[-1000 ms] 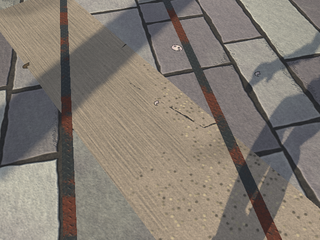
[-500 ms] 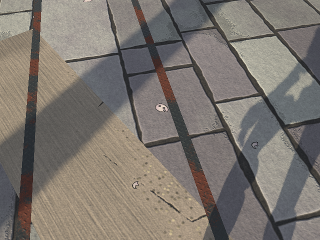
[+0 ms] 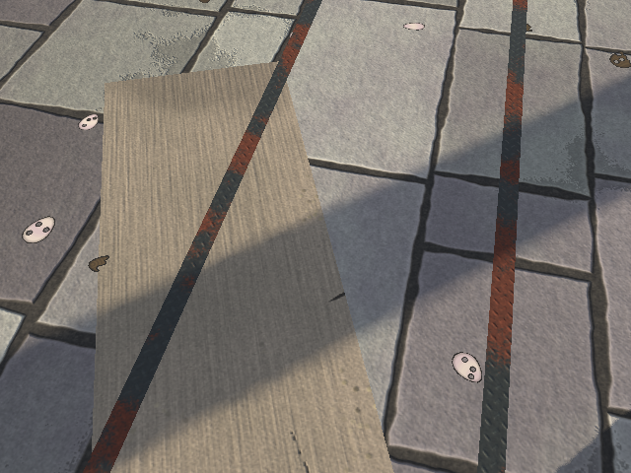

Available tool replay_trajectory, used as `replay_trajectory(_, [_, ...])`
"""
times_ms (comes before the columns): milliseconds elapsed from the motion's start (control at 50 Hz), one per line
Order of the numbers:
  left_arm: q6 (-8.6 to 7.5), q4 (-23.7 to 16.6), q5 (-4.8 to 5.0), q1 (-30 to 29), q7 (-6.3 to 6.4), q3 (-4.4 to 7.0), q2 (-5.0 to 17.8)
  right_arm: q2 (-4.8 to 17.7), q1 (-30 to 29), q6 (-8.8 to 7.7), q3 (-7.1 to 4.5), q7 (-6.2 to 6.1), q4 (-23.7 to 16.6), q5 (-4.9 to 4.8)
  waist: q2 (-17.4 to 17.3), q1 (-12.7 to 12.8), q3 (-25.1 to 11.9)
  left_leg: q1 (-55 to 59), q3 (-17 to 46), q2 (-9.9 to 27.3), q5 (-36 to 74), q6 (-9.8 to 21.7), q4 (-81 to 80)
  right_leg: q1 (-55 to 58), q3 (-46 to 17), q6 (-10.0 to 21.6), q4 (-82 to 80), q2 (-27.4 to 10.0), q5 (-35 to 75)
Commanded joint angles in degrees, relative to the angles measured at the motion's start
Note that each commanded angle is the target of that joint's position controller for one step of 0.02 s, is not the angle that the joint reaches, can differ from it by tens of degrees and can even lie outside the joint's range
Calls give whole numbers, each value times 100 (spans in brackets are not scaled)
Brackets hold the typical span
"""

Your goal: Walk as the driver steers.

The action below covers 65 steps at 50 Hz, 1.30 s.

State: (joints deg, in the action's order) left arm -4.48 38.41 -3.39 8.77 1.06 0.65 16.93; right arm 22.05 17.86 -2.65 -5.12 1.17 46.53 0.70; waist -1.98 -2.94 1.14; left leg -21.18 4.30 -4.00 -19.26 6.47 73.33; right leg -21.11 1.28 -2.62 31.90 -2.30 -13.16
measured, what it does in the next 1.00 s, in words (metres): walks ahead, turning right: left foot, then right foot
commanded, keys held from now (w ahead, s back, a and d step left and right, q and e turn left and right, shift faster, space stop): w+q+shift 0.02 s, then w+e+shift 0.98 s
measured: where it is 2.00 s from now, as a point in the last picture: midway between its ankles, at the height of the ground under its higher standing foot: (544, 117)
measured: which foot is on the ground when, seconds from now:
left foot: up 0.00-0.28, down 0.30-0.74, up 0.76-1.00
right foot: down 0.00-0.30, up 0.32-0.72, down 0.74-1.00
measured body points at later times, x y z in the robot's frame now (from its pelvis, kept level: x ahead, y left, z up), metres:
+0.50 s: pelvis +0.45 +0.01 +0.01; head +0.46 +0.01 +0.46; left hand +0.53 +0.28 -0.12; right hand +0.48 -0.27 -0.11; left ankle +0.40 +0.10 -0.73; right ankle +0.43 -0.13 -0.63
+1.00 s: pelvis +0.89 -0.11 +0.01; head +0.91 -0.12 +0.46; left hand +1.01 +0.15 -0.12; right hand +1.00 -0.42 -0.05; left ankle +1.13 -0.01 -0.66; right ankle +0.82 -0.10 -0.73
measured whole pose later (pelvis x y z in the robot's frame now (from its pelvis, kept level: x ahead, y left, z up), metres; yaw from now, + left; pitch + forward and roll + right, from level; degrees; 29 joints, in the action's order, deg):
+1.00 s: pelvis +0.89 -0.11 +0.01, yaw -32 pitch +0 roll -1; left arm -2.7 49.0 -0.2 26.5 -0.7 4.0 17.6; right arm 13.6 1.1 -3.5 2.0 0.8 34.3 3.3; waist 0.1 4.4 2.1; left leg -41.3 5.6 8.7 -9.3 -3.9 53.4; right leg -4.6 -6.6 10.5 21.2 12.9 -15.5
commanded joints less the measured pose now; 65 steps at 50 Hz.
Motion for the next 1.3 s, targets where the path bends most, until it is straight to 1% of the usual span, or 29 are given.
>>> replay_trajectory(20, [-65, 285, 42, 1296, -4, 190, 364, -125, -790, 77, 135, 209, -810, 166, 768, 599, -241, -2499, 25, 808, 366, -88, 327, 2256, -1588, 662, -1711, -1470, -302])
replay_trajectory(80, [-277, 668, 163, 1567, -153, 121, 142, -485, -1097, 121, 334, 305, -1151, 223, 785, 355, -44, -2538, 273, 659, 493, -68, -156, 1794, -1108, 784, -1991, -1266, 909])
replay_trajectory(160, [-303, 833, 245, 1409, -161, 207, 595, -180, -1983, 36, 458, 422, -1561, 218, 548, 145, 589, -1739, -403, 530, 1531, -137, -2635, 963, -279, 977, -3000, -980, 1291])
replay_trajectory(220, [-267, 1074, 276, 1743, -218, 273, 1025, -216, -2193, -51, 546, 410, -1530, 181, 531, 152, 627, -350, -898, 380, 1621, -35, -3404, 1038, -167, 1113, -2992, -1078, 3637])
replay_trajectory(260, [-227, 1219, 267, 1886, -178, 341, 1366, 102, -1371, -87, 408, 217, -1261, 244, 701, -291, -140, 846, -882, 16, 958, 49, -3623, 1638, -20, 1013, -1464, -1079, 5854])
replay_trajectory(280, [-177, 1230, 293, 1792, -139, 346, 1425, 303, -169, -113, 292, 111, -882, 280, 724, -910, -729, 2246, -727, 12, 1039, 90, -3971, 1263, 32, 925, 53, -935, 5744])
replay_trajectory(300, [-180, 1128, 307, 1820, -152, 267, 1142, 748, 690, -122, 121, -35, -645, 390, 535, -1210, -1348, 3745, 110, 883, 178, 98, -3959, 72, 66, 860, 1853, -568, 3937])
replay_trajectory(320, [-168, 897, 366, 2380, -186, 87, 92, 1211, 860, -187, 10, -123, -659, 524, -1018, -548, -2200, 4898, 2654, 2773, -1481, 259, -4461, -1457, -165, 829, 4118, 129, -1460])
replay_trajectory(340, [-107, 760, 460, 2072, -153, 211, 577, 1079, 831, -133, 5, -139, -739, 350, -695, -674, -2466, 4365, 4006, 3083, -1830, 319, -5467, -1887, -653, 943, 4900, 220, -1177])
replay_trajectory(380, [-36, 711, 390, 1407, -193, 216, 476, 288, 7, -198, 147, -124, -569, 220, -224, -192, -537, 2724, 2199, 2432, -681, 284, -5744, -2227, -525, 904, 4467, -273, -137])
replay_trajectory(520, [404, 406, 189, 446, -447, 184, -86, -409, 1, -525, 267, -79, -42, -3, -239, 459, 518, 1424, -741, 1730, 1939, -86, -6646, -2397, -242, 684, 3685, -668, 676])
replay_trajectory(640, [341, -27, 228, -577, -666, 77, 59, 134, 186, -562, 192, -215, 127, 9, 29, 533, 611, 1768, -2110, 1455, 5495, -441, -6556, -1003, 921, 1142, 1177, 94, 2052])
replay_trajectory(700, [358, 378, 256, 977, -562, 256, 590, 751, 23, -291, 29, -353, -15, 94, -429, 1433, -411, 2351, -2017, 1752, 8324, -523, -4193, 695, 1023, 1427, 1149, 720, 1065])
replay_trajectory(720, [363, 711, 241, 2137, -475, 411, 871, 834, -244, -176, -6, -353, -131, 136, -383, 1968, -923, 1908, -1843, 1831, 8019, -427, -2596, 1919, 727, 1625, 1027, 787, 630])
replay_trajectory(740, [378, 944, 274, 2708, -326, 582, 1133, 700, -287, -119, 2, -262, -109, 167, 119, 2075, -1032, 1016, -1830, 1321, 5155, -455, -443, 2917, 241, 1812, 608, 722, 228])
replay_trajectory(760, [448, 935, 336, 2130, -226, 690, 1579, -261, -271, -210, 256, -155, -355, 261, 1695, 1289, -404, -1063, -1572, 256, -734, -633, 1900, 3274, -1250, 2075, 703, -82, 1129])
replay_trajectory(780, [497, 614, 203, 1830, -226, 790, 2083, -165, 90, -345, 322, -140, -1044, 96, 1879, 851, -1710, -2721, -291, 21, -1007, -749, 2756, 4669, -4240, 3250, -696, -1047, -178])
replay_trajectory(820, [463, 541, 227, 1486, -131, 692, 1381, 236, -576, -546, 335, -144, -1032, 159, -39, 717, -453, -2927, 142, 643, -95, -664, 1542, 3141, -4619, 2705, -2013, -1142, -1514])
replay_trajectory(860, [287, 553, 263, 1171, -89, 589, 1127, 95, -601, -383, 397, -161, -1001, 323, -438, 221, 90, -2080, 144, 968, -95, -824, 654, 1511, -3592, 2444, -1966, -658, -361])
replay_trajectory(900, [130, 551, 310, 1069, -104, 502, 936, -33, -616, -118, 442, -133, -1031, 377, -400, -3, 293, -1505, 27, 1177, -230, -1026, -168, 402, -2891, 2370, -2109, -239, 59])
replay_trajectory(980, [2, 507, 329, 1198, -164, 572, 1023, -335, -1914, -76, 586, -13, -1578, 217, -41, 401, 537, -940, -369, 1064, 1582, -1103, -2487, -216, -2195, 2044, -2312, 366, 888])
replay_trajectory(1080, [19, 562, 375, 1530, -180, 679, 1161, -154, -2329, -137, 540, -18, -1779, 73, 421, 785, 140, -339, -319, 616, 2486, -866, -4105, 1076, -2443, 1583, -1778, 147, 2451])
replay_trajectory(1120, [29, 503, 333, 1348, -137, 723, 1349, 178, -1630, -163, 395, -100, -1581, 65, 469, 432, -321, 651, -254, 333, 1825, -782, -4365, 1452, -2532, 1320, -897, 146, 3655])
replay_trajectory(1160, [-24, 405, 253, 841, -187, 721, 1463, 711, 517, -209, 126, -289, -1079, 66, 342, -794, -1383, 2964, -167, 577, 731, -635, -4139, 754, -2231, 1072, 1649, 457, 3767])
replay_trajectory(1180, [-95, 216, 208, 760, -163, 467, 522, 1049, 1690, -239, 5, -405, -878, 242, -735, -1021, -2056, 4252, 1302, 1998, -1408, -567, -4285, -324, -1770, 1100, 3690, 836, 217])
replay_trajectory(1200, [-66, -173, 541, 1604, -189, 275, 89, 1463, 845, -210, -82, -341, -1013, 374, -2712, -13, -2544, 4654, 4972, 3287, -2887, -12, -5929, -1891, -1116, 939, 4881, 1189, -1707])
replay_trajectory(1220, [75, 97, 327, 1185, -120, 285, 609, 746, 17, -160, -22, -292, -1216, 314, -1231, -46, -1527, 3712, 4623, 2942, -3677, 87, -6091, -2395, -955, 988, 5134, 573, -927])
replay_trajectory(1260, [198, 76, 174, 582, -268, 350, 795, 120, -214, -124, 133, -243, -1062, 272, 18, -14, -558, 2437, 2472, 2422, -1602, -17, -5919, -2185, -681, 882, 4628, 123, -298])
replay_trajectory(1300, [345, -116, 98, 322, -447, 275, 510, 13, 122, -208, 176, -233, -663, 196, -208, 117, -112, 1805, 1271, 2109, -475, -166, -6069, -2129, -665, 809, 4410, -181, -251])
